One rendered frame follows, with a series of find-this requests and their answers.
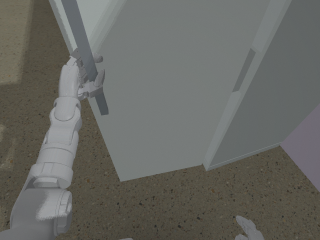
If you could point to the robot left forearm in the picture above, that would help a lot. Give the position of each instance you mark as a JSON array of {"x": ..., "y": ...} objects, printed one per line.
[{"x": 53, "y": 168}]

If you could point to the fridge door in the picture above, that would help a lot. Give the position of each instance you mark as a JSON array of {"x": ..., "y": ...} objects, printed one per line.
[{"x": 170, "y": 69}]

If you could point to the robot right hand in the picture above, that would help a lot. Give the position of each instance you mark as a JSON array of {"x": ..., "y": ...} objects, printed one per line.
[{"x": 249, "y": 228}]

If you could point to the handle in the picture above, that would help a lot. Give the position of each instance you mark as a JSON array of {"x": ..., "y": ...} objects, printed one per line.
[{"x": 78, "y": 30}]

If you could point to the robot left hand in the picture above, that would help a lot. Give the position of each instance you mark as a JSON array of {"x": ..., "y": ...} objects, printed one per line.
[{"x": 73, "y": 75}]

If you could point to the left robot upper arm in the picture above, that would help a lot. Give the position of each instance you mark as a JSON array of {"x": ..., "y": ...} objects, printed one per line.
[{"x": 40, "y": 214}]

